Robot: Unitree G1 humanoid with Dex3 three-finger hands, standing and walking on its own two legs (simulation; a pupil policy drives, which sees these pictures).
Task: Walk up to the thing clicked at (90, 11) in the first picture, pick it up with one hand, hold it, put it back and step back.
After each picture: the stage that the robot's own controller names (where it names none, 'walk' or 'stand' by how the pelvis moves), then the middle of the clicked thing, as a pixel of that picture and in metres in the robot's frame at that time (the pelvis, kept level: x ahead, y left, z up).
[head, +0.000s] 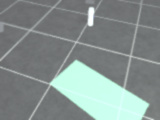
stand; (90, 16) +1.90 -0.11 -0.65
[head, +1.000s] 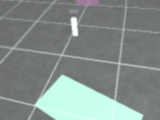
walk; (74, 27) +1.76 +0.21 -0.62
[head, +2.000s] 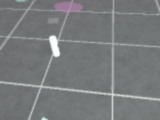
walk; (54, 46) +1.24 +0.36 -0.65
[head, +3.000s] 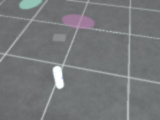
walk; (58, 77) +0.81 +0.25 -0.64
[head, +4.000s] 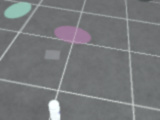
walk; (54, 111) +0.50 +0.16 -0.64
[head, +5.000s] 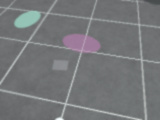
stand; out of the picture +0.39 +0.17 -0.65
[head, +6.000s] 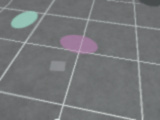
stand; out of the picture +0.39 +0.17 -0.66
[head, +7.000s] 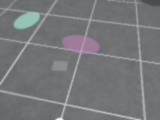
stand; out of the picture +0.40 +0.16 -0.66
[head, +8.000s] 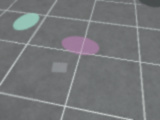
stand; out of the picture +0.39 +0.16 -0.66
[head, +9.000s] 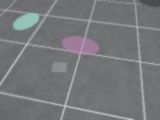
go down; out of the picture +0.39 +0.16 -0.66
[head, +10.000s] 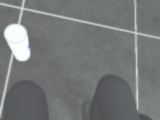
go down; (19, 45) +0.48 +0.20 -0.25
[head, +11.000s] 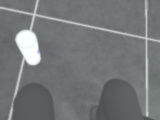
approach; (30, 50) +0.48 +0.19 -0.26
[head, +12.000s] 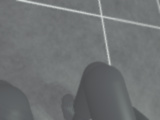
close in; out of the picture +0.47 +0.25 -0.16
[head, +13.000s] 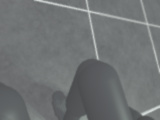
close; out of the picture +0.46 +0.26 -0.16
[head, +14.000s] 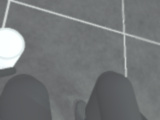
lift; (3, 56) +0.37 +0.23 -0.10
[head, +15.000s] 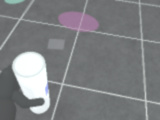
lift; (35, 88) +0.31 +0.16 +0.06
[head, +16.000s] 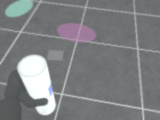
hold; (40, 89) +0.31 +0.14 +0.04
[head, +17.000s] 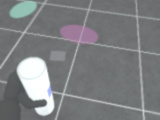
hold; (39, 90) +0.31 +0.15 +0.04
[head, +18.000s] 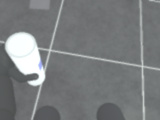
crouch; (30, 64) +0.40 +0.16 -0.03
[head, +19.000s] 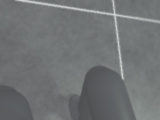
lower; out of the picture +0.47 +0.23 -0.12
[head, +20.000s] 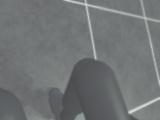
lower; out of the picture +0.46 +0.27 -0.17
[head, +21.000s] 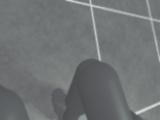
lower; out of the picture +0.45 +0.27 -0.17
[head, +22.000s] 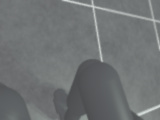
lower; out of the picture +0.45 +0.27 -0.17
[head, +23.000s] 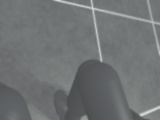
rest; out of the picture +0.45 +0.26 -0.17
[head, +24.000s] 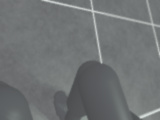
open; out of the picture +0.45 +0.25 -0.17
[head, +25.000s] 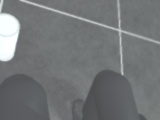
stand; (5, 41) +0.45 +0.22 -0.19
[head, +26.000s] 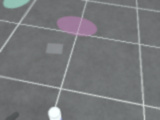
stand; (55, 118) +0.40 +0.15 -0.56
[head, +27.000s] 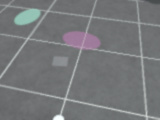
stand; out of the picture +0.41 +0.15 -0.60
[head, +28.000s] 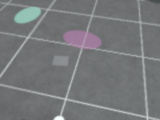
stand; out of the picture +0.40 +0.15 -0.60
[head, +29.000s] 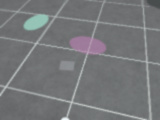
stand; out of the picture +0.42 +0.14 -0.65
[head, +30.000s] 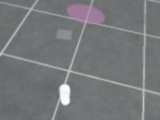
walk; (65, 95) +0.51 +0.11 -0.64
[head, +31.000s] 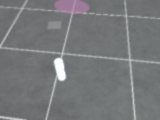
walk; (60, 70) +0.77 +0.22 -0.62
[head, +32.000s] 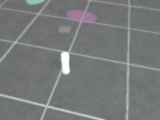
stand; (65, 63) +1.01 +0.17 -0.64
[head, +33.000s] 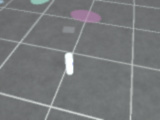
stand; (69, 64) +1.01 +0.14 -0.66
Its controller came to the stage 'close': yes
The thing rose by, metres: 0.69
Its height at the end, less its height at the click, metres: +0.00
